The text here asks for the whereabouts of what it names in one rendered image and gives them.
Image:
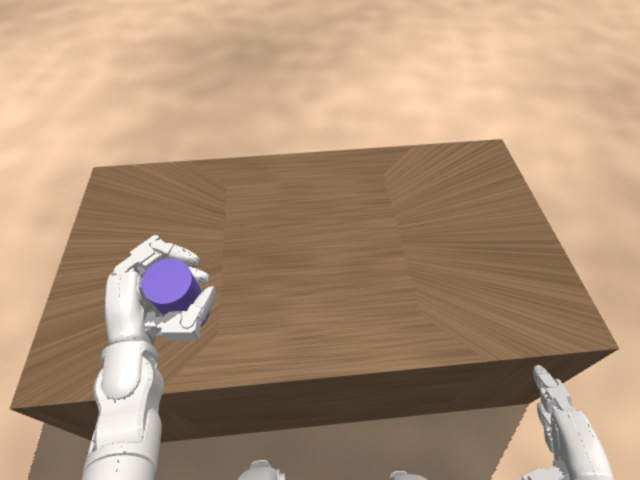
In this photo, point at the can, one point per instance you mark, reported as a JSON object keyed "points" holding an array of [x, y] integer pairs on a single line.
{"points": [[170, 286]]}

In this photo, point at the left robot arm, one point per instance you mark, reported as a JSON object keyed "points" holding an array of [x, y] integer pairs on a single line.
{"points": [[126, 440]]}

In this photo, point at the left robot hand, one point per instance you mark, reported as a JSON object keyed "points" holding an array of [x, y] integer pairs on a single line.
{"points": [[128, 312]]}

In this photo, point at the right robot hand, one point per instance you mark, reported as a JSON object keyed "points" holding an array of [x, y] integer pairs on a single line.
{"points": [[568, 434]]}

